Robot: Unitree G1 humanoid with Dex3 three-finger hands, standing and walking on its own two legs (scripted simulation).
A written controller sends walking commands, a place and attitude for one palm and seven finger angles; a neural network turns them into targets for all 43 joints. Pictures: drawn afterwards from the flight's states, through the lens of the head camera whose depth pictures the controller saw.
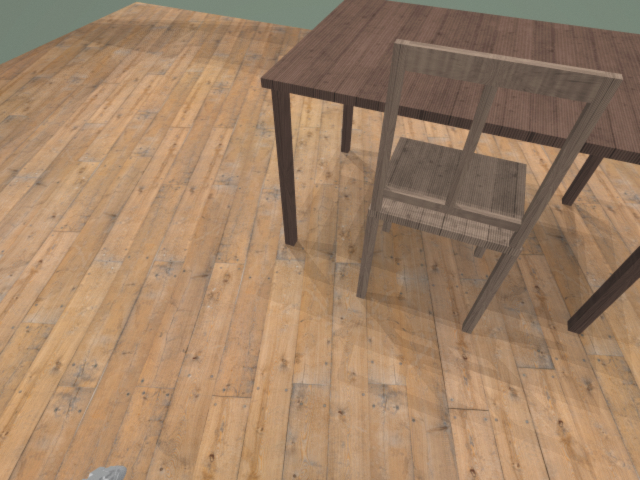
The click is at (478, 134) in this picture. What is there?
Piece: chair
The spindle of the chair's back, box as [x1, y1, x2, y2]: [445, 85, 497, 206]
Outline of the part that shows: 497,87 489,85 484,86 445,202 446,205 454,206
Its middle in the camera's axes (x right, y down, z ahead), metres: +0.34 -0.20 +0.90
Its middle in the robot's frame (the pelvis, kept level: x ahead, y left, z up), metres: +0.82 -0.30 -0.06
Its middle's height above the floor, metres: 0.71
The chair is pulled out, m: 0.00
